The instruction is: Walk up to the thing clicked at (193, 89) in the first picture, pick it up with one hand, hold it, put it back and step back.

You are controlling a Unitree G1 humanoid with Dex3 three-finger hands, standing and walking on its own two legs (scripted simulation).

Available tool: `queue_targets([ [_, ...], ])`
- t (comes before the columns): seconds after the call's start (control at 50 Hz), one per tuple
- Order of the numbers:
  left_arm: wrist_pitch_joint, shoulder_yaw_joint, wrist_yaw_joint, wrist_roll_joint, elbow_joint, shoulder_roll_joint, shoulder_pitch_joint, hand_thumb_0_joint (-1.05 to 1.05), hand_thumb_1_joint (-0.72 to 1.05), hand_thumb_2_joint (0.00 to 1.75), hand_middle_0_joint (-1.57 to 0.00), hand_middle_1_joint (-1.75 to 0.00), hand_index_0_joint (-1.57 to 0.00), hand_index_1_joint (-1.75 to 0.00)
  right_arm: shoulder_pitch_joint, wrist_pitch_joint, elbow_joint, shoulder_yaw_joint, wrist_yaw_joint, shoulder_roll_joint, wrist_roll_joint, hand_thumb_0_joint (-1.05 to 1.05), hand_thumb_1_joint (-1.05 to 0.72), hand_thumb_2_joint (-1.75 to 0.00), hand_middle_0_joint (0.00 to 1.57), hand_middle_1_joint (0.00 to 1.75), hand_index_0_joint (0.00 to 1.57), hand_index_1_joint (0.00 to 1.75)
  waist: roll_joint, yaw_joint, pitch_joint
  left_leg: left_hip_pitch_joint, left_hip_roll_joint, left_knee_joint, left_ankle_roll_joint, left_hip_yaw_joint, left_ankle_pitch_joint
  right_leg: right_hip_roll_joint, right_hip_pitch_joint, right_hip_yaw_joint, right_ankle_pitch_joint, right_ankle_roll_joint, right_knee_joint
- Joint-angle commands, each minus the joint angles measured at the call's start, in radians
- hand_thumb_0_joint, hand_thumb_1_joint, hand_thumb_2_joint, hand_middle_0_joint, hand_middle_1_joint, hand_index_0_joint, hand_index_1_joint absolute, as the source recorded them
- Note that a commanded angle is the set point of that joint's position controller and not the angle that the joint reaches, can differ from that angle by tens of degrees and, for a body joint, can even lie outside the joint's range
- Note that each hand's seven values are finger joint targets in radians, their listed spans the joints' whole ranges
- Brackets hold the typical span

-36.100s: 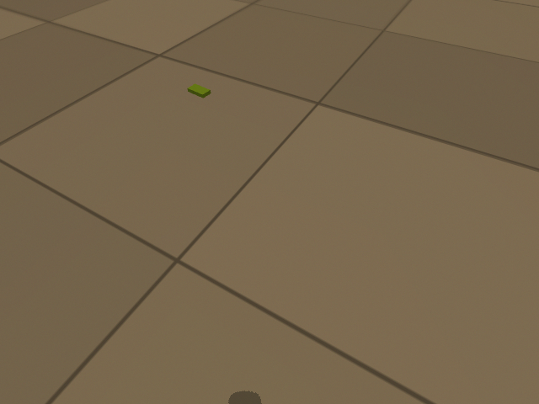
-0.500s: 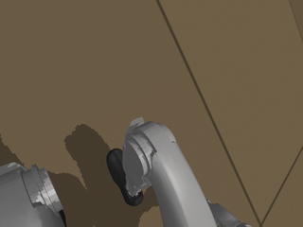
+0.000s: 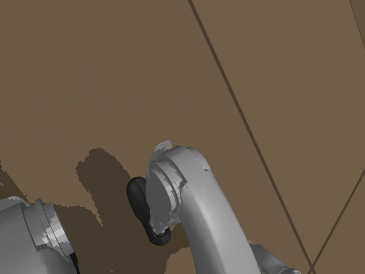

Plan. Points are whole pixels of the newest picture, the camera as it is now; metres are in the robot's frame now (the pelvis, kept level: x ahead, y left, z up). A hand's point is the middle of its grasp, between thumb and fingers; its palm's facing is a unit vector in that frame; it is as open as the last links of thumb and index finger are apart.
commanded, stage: withdraw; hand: left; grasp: from above
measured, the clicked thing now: out of the picture +0.45 +0.34 -0.30
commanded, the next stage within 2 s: home in 0.96 s
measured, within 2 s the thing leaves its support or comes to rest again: neither
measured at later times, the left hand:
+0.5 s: hand out of the picture +0.48 +0.36 -0.15, palm faces -0.32 -0.06 -0.95, open 13.9 cm
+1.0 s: hand out of the picture +0.43 +0.33 -0.15, palm faces -0.51 -0.10 -0.86, open 13.9 cm
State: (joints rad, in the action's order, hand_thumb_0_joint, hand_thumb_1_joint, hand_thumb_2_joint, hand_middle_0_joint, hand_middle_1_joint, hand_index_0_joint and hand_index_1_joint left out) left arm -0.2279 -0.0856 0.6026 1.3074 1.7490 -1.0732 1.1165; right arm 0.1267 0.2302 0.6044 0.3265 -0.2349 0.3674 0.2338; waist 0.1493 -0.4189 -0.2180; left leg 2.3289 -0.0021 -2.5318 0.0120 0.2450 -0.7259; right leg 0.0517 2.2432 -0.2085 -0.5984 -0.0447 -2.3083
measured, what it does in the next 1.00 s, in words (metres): stands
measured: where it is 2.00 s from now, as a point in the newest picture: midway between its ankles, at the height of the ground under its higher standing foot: (115, 251)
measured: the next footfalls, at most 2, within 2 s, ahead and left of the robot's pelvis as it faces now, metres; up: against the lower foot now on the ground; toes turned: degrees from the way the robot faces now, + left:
none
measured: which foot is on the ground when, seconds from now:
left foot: down 0.00-1.00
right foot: down 0.00-1.00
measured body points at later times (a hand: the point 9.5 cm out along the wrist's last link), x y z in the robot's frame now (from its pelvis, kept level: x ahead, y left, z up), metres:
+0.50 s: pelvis +0.01 +0.00 +0.02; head +0.25 +0.12 +0.38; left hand +0.49 +0.36 -0.10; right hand +0.08 -0.26 -0.06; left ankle +0.06 +0.12 -0.28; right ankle +0.13 -0.11 -0.28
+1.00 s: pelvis -0.01 -0.01 +0.02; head +0.23 +0.10 +0.39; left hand +0.45 +0.34 -0.10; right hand +0.07 -0.29 -0.05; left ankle +0.06 +0.12 -0.28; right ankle +0.13 -0.11 -0.28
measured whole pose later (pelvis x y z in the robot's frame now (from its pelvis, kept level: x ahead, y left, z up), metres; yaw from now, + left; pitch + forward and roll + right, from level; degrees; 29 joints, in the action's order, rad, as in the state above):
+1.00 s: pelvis -0.01 -0.01 +0.02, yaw +7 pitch +33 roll -9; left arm -0.23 -0.01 0.32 1.27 1.53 -0.83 1.07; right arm 0.17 0.03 0.65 0.14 -0.12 0.34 0.13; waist 0.03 -0.31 -0.01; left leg 2.31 -0.02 -2.38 0.00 0.14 -0.65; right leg 0.01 2.25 -0.12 -0.58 -0.01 -2.26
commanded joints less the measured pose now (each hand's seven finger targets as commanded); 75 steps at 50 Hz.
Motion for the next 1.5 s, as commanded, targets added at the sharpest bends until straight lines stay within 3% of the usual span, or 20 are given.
queue_targets([
  [0.0,0.001,-0.015,0.035,-0.021,-0.122,-0.228,0.242,0.0,-0.49,0.96,-0.06,-1.03,-0.07,-1.02,0.215,0.0,0.03,-0.099,0.013,0.348,-0.007,0.0,-0.89,-0.9,0.2,0.3,0.2,0.3,-0.559,-0.065,0.651,-0.481,0.042,0.277,-0.005,-0.069,0.221,0.033,-0.387,-0.067,0.209,0.063,0.179],
  [0.16,0.0,-0.035,0.046,-0.019,-0.227,-0.247,0.278,0.0,-0.49,0.96,-0.09,-0.98,-0.1,-0.97,0.211,-0.004,0.023,-0.114,0.01,0.352,-0.007,0.0,-0.9,-0.9,0.2,0.3,0.2,0.3,-0.672,-0.037,0.753,-0.573,0.048,0.291,-0.026,-0.056,0.31,0.027,-0.398,-0.072,0.266,0.07,0.153],
  [0.18,0.011,-0.066,0.051,-0.015,-0.198,-0.272,0.259,0.0,-0.49,0.96,-0.09,-0.98,-0.1,-0.97,0.226,-0.003,0.041,-0.117,0.007,0.347,-0.003,0.0,-0.9,-0.9,0.2,0.3,0.2,0.3,-0.679,-0.033,0.75,-0.587,0.05,0.286,-0.028,-0.056,0.313,0.027,-0.387,-0.075,0.266,0.071,0.151],
  [0.2,0.026,-0.039,0.045,-0.014,-0.143,-0.231,0.235,0.0,-0.5,0.97,-0.09,-0.98,-0.09,-0.97,0.221,0.001,0.038,-0.117,0.001,0.343,-0.001,0.0,-0.9,-0.9,0.2,0.3,0.2,0.3,-0.647,-0.054,0.687,-0.548,0.047,0.286,-0.023,-0.066,0.277,0.028,-0.374,-0.069,0.247,0.068,0.15],
  [0.22,0.03,-0.042,0.044,-0.03,-0.239,-0.224,0.253,0.0,-0.5,0.97,-0.09,-0.98,-0.09,-0.97,0.21,0.003,0.019,-0.131,0.0,0.342,-0.012,0.0,-0.9,-0.9,0.2,0.3,0.2,0.3,-0.664,-0.024,0.739,-0.556,0.043,0.301,-0.023,-0.073,0.281,0.035,-0.388,-0.067,0.246,0.07,0.166],
  [0.24,0.038,-0.103,0.051,-0.028,-0.292,-0.288,0.25,0.0,-0.5,0.97,-0.08,-0.98,-0.09,-0.97,0.224,-0.004,0.037,-0.148,0.001,0.349,-0.013,0.0,-0.9,-0.9,0.2,0.3,0.2,0.3,-0.708,0.002,0.806,-0.598,0.044,0.307,-0.03,-0.071,0.311,0.027,-0.39,-0.067,0.263,0.076,0.161],
  [0.26,0.044,-0.079,0.043,-0.041,-0.38,-0.245,0.273,0.0,-0.48,0.96,-0.1,-0.96,-0.1,-0.96,0.213,-0.004,0.012,-0.151,-0.003,0.33,-0.017,0.0,-0.9,-0.9,0.2,0.3,0.2,0.3,-0.777,0.027,0.874,-0.644,0.04,0.318,-0.037,-0.078,0.344,0.025,-0.4,-0.062,0.281,0.082,0.157],
  [0.28,0.057,-0.045,0.025,-0.058,-0.378,-0.183,0.237,0.0,-0.5,0.96,-0.1,-0.96,-0.1,-0.96,0.201,-0.004,0.017,-0.16,-0.01,0.313,-0.026,0.0,-0.91,-0.9,0.2,0.3,0.2,0.3,-0.788,0.036,0.89,-0.671,0.04,0.333,-0.038,-0.078,0.353,0.023,-0.386,-0.059,0.283,0.085,0.151],
  [0.36,0.111,-0.052,-0.047,-0.084,-0.472,-0.137,0.169,0.0,-0.5,0.98,-0.07,-0.98,-0.08,-0.97,0.221,-0.031,0.039,-0.223,-0.024,0.294,-0.059,0.0,-0.9,-0.9,0.2,0.3,0.2,0.3,-0.756,0.093,0.954,-0.619,0.023,0.338,-0.024,-0.113,0.352,0.023,-0.364,-0.033,0.278,0.088,0.169],
  [0.44,0.168,0.038,-0.154,-0.138,-0.447,0.068,0.096,0.0,-0.51,0.99,-0.08,-0.99,-0.08,-0.99,0.236,-0.073,0.047,-0.257,-0.035,0.257,-0.093,0.0,-0.9,-0.9,0.2,0.3,0.2,0.3,-0.601,0.089,0.869,-0.49,0.014,0.375,0.001,-0.139,0.263,0.027,-0.343,-0.007,0.219,0.085,0.221],
  [0.58,0.164,0.119,-0.347,-0.212,-0.581,0.2,0.16,0.0,-0.5,1.01,-0.09,-0.99,-0.08,-1.0,0.276,-0.159,0.046,-0.313,0.015,0.24,-0.136,0.0,-0.9,-0.9,0.2,0.3,0.2,0.3,-0.425,0.079,0.849,-0.488,-0.008,0.465,0.01,-0.133,0.18,0.007,-0.381,0.027,0.144,0.092,0.306],
  [0.66,0.129,0.119,-0.391,-0.191,-0.556,0.177,0.191,0.0,-0.51,1.02,-0.09,-1.0,-0.08,-1.01,0.273,-0.195,0.032,-0.311,0.063,0.221,-0.143,0.0,-0.9,-0.9,0.2,0.3,0.2,0.3,-0.348,0.078,0.813,-0.453,-0.024,0.464,0.015,-0.149,0.149,-0.002,-0.396,0.047,0.1,0.094,0.337],
  [0.76,0.069,0.065,-0.359,-0.136,-0.5,0.071,0.228,0.0,-0.52,1.02,-0.08,-1.01,-0.08,-1.02,0.242,-0.213,0.028,-0.281,0.109,0.185,-0.132,0.0,-0.9,-0.9,0.2,0.3,0.2,0.3,-0.329,0.116,0.831,-0.39,-0.036,0.423,0.024,-0.2,0.149,-0.003,-0.442,0.087,0.063,0.089,0.343],
  [0.96,-0.028,0.043,-0.206,-0.032,-0.341,-0.007,0.351,0.0,-0.5,0.99,-0.07,-1.01,-0.08,-1.01,0.236,-0.185,0.038,-0.238,0.131,0.201,-0.091,0.0,-0.89,-0.89,0.2,0.3,0.2,0.3,-0.46,0.063,0.822,-0.441,-0.024,0.396,0.016,-0.174,0.08,0.002,-0.319,0.061,-0.014,0.088,0.274],
  [1.04,-0.029,-0.005,-0.142,-0.008,-0.398,-0.058,0.389,0.0,-0.51,0.99,-0.08,-1.0,-0.08,-1.0,0.265,-0.158,0.048,-0.247,0.13,0.227,-0.072,0.0,-0.9,-0.9,0.2,0.3,0.2,0.3,-0.591,0.068,0.924,-0.579,-0.013,0.392,-0.003,-0.161,0.172,-0.009,-0.29,0.024,0.103,0.091,0.213],
  [1.08,-0.009,-0.024,-0.117,-0.013,-0.487,-0.066,0.378,0.0,-0.35,0.93,-0.24,-0.84,-0.22,-0.84,0.278,-0.153,0.039,-0.259,0.127,0.225,-0.071,0.0,-0.88,-0.89,0.2,0.3,0.2,0.3,-0.65,0.078,1.06,-0.661,-0.01,0.379,-0.006,-0.168,0.263,-0.009,-0.327,0.025,0.186,0.092,0.187],
  [1.16,0.064,-0.059,-0.1,-0.094,-0.53,-0.036,0.333,0.0,-0.03,0.94,-0.24,-0.62,-0.22,-0.64,0.295,-0.15,0.046,-0.29,0.111,0.23,-0.082,0.0,-0.89,-0.9,0.2,0.3,0.2,0.3,-0.689,0.105,1.102,-0.698,-0.011,0.409,-0.012,-0.166,0.32,-0.021,-0.29,0.023,0.228,0.096,0.186],
  [1.24,0.147,-0.066,-0.162,-0.197,-0.545,0.011,0.223,0.0,0.2,0.83,-0.21,-0.46,-0.2,-0.47,0.336,-0.159,0.058,-0.317,0.09,0.21,-0.107,0.0,-0.89,-0.9,0.2,0.3,0.2,0.3,-0.664,0.161,1.173,-0.708,-0.011,0.453,-0.003,-0.184,0.357,-0.017,-0.39,0.036,0.256,0.094,0.229],
  [1.32,0.226,-0.052,-0.281,-0.362,-0.625,0.129,0.044,0.0,0.45,0.85,-0.21,-0.4,-0.2,-0.41,0.346,-0.185,0.062,-0.354,0.078,0.2,-0.15,0.0,-0.89,-0.9,0.2,0.3,0.2,0.3,-0.595,0.22,1.149,-0.721,-0.017,0.54,0.001,-0.187,0.348,-0.019,-0.441,0.064,0.233,0.095,0.303],
  [1.48,0.295,-0.027,-0.544,-0.698,-1.115,0.316,-0.275,0.0,0.9,0.91,-0.2,-0.31,-0.2,-0.31,0.267,-0.232,-0.026,-0.387,0.127,0.148,-0.213,0.0,-0.9,-0.9,0.2,0.3,0.2,0.3,-0.28,0.238,1.034,-0.654,-0.023,0.654,0.033,-0.193,0.309,-0.018,-0.667,0.112,0.243,0.089,0.51],
])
